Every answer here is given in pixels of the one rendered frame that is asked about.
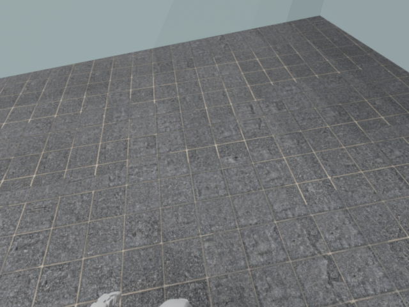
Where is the robot left hand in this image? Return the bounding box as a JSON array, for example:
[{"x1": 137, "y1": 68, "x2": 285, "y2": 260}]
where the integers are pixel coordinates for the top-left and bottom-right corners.
[{"x1": 90, "y1": 291, "x2": 121, "y2": 307}]

